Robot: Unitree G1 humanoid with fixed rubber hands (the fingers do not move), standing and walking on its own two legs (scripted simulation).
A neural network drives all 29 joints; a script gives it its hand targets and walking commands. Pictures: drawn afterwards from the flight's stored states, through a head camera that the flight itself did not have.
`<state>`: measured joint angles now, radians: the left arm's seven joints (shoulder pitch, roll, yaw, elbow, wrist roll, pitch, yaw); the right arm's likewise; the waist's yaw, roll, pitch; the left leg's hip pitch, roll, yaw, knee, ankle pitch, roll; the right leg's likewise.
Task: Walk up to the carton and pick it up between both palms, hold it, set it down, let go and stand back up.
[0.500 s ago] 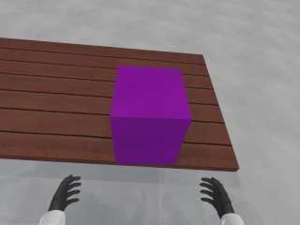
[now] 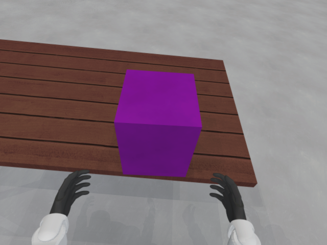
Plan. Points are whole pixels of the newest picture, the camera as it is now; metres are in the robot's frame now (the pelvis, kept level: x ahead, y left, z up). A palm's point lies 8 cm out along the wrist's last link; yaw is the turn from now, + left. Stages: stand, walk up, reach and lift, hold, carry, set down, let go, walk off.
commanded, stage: reach and lift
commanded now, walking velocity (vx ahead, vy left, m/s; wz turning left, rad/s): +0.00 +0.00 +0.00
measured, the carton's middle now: (157, 125) +0.44 +0.04 +0.02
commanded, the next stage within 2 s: none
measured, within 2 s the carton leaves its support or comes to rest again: neither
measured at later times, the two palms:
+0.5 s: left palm (76, 177) +0.25 +0.22 +0.03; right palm (231, 184) +0.26 -0.15 +0.03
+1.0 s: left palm (75, 134) +0.31 +0.23 +0.10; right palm (233, 146) +0.32 -0.15 +0.09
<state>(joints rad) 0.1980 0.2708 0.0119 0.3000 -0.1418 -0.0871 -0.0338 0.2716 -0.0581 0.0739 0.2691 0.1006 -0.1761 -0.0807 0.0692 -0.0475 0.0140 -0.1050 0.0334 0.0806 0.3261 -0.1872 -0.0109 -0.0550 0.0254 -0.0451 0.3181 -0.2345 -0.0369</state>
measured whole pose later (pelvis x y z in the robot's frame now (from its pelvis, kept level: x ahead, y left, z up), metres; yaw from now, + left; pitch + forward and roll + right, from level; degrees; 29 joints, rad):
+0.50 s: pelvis +0.00 +0.02 +0.00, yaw -1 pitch -2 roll +0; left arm 0.06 0.18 -0.01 0.21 -0.10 -0.04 0.03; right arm 0.06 -0.11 0.04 0.30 0.18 -0.19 -0.09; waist 0.05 -0.03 0.04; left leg -0.12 0.02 0.10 0.34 -0.20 0.01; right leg -0.06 0.01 -0.02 0.30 -0.22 -0.02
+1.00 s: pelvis -0.01 +0.01 +0.00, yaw -1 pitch -3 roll +0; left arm -0.29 0.19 0.17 0.12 -0.08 0.42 -0.02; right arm -0.28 -0.15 0.07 0.26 0.25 0.13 -0.23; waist 0.03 -0.01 0.07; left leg -0.09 0.03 0.09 0.31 -0.17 0.00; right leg -0.05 0.03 -0.03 0.30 -0.21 -0.03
